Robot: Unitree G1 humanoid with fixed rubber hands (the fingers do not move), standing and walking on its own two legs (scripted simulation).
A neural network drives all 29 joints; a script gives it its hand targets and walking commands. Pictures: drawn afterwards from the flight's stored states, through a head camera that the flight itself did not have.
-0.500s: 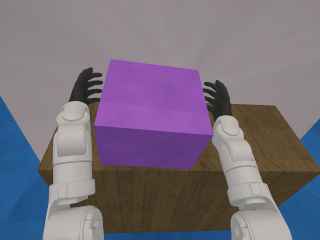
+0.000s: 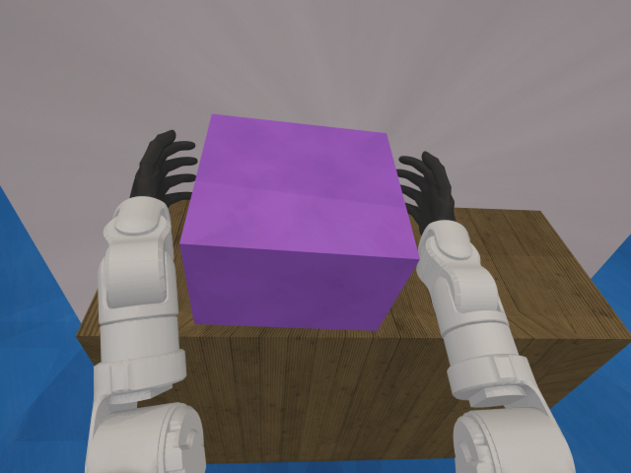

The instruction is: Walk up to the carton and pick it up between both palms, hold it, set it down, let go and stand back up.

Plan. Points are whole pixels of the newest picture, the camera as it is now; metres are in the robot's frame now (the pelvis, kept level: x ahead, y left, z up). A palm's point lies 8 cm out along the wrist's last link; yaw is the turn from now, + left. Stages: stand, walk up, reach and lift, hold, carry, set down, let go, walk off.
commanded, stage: hold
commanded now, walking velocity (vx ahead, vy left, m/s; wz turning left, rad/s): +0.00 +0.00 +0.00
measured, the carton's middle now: (295, 223) +0.39 +0.01 +0.13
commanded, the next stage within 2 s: none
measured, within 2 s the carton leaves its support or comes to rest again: neither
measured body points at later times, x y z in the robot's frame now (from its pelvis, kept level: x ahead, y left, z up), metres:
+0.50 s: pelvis +0.00 +0.00 +0.00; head -0.04 +0.02 +0.45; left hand +0.37 +0.17 +0.19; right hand +0.37 -0.16 +0.18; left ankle +0.03 +0.13 -0.75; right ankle +0.00 -0.11 -0.75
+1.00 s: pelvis +0.00 +0.00 +0.00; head -0.04 +0.02 +0.45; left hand +0.37 +0.17 +0.19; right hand +0.37 -0.17 +0.18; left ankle +0.03 +0.13 -0.75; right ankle +0.00 -0.11 -0.75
